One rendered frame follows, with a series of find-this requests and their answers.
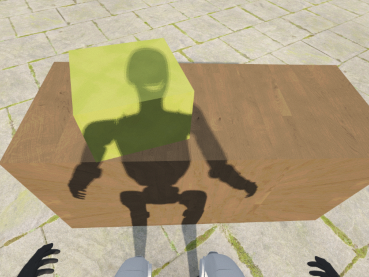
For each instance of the robot right hand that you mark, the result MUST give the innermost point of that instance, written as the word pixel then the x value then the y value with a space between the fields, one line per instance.
pixel 324 265

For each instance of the carton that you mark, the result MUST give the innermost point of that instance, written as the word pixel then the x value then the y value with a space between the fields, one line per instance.
pixel 129 97

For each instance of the robot thigh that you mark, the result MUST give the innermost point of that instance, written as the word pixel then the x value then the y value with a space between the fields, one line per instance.
pixel 218 265
pixel 135 267

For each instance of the robot left hand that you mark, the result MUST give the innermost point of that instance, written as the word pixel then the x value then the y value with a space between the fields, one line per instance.
pixel 36 261

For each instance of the robot left thigh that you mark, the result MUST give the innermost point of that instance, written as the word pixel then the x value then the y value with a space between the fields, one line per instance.
pixel 135 267

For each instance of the robot right thigh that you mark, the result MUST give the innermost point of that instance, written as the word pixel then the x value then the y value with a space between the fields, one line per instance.
pixel 218 265

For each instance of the pedestal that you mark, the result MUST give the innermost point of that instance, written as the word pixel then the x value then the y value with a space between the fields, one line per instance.
pixel 268 143

